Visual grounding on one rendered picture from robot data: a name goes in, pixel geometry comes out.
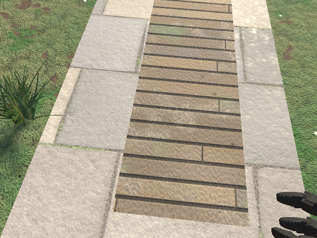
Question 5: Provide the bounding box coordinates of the right robot hand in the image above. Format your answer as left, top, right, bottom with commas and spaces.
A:
271, 190, 317, 238

